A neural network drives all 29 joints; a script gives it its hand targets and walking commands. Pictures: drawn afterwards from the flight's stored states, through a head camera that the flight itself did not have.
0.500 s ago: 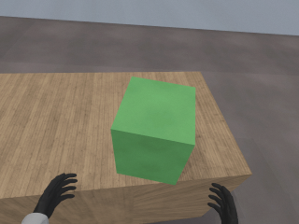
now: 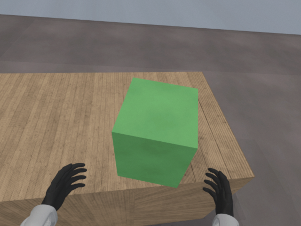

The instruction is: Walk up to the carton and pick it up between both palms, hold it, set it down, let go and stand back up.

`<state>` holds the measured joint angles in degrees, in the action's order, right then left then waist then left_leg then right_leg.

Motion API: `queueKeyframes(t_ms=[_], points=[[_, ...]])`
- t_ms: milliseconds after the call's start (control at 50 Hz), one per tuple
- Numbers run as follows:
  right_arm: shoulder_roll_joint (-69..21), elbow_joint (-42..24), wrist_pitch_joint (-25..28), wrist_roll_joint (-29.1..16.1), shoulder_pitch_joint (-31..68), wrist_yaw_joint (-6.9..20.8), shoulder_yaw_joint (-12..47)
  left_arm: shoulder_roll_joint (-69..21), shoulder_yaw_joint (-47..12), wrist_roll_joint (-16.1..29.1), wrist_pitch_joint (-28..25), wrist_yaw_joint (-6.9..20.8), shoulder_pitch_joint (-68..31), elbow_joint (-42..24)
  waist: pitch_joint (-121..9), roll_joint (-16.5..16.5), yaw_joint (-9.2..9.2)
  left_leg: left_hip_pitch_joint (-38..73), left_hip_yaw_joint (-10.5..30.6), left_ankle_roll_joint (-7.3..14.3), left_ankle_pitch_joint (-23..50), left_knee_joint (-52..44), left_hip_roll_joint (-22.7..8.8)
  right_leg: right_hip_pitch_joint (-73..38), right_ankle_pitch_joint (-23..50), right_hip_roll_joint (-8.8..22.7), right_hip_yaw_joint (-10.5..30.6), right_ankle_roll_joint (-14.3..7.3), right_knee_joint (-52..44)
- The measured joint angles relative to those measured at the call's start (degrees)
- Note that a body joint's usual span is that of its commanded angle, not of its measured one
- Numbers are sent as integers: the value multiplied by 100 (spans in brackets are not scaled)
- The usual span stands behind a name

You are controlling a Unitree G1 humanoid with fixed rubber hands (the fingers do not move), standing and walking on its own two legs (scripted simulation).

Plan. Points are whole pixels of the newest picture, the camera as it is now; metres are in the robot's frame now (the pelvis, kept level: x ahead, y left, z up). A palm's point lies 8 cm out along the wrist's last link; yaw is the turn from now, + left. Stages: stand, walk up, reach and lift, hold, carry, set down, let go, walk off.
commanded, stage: reach and lift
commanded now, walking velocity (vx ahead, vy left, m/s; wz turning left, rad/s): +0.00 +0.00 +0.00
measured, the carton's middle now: (155, 134) +0.39 -0.02 +0.00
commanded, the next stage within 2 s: none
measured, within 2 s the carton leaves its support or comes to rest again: neither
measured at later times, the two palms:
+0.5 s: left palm (61, 159) +0.28 +0.23 +0.04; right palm (215, 178) +0.24 -0.16 +0.03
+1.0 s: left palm (73, 121) +0.36 +0.20 +0.10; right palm (220, 144) +0.30 -0.17 +0.09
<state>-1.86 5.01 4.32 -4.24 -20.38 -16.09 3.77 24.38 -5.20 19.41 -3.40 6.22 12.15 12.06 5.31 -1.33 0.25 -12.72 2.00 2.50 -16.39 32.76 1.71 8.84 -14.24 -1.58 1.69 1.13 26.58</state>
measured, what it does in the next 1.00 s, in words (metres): stands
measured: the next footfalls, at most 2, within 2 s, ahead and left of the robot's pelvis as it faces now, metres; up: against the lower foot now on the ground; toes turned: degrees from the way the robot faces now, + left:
none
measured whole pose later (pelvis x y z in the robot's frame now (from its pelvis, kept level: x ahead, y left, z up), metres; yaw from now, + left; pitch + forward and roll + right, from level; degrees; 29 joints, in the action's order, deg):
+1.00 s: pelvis +0.00 +0.00 +0.00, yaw +0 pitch -2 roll -2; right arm 0.2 3.1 -20.3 -7.6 11.0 -19.2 -1.2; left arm 25.6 -2.1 19.2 23.8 5.9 -21.6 11.9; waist 5.3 -1.3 -2.3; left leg -12.7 2.0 2.5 -14.8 30.1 1.7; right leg 8.6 -12.5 -1.5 1.7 1.3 23.5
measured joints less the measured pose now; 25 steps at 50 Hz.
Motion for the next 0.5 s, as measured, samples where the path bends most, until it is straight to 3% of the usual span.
queueKeyframes(t_ms=[200,500], points=[[0,-148,-665,-64,734,-145,-1,117,-15,88,522,-102,-597,-336,0,0,0,0,0,0,-30,-1,-1,0,-28,0,0,7,-1],[48,-193,-1093,-268,1224,-311,0,117,213,88,1592,-123,-1371,-613,0,0,0,0,0,0,-20,-22,-2,-2,-18,0,0,18,-27]])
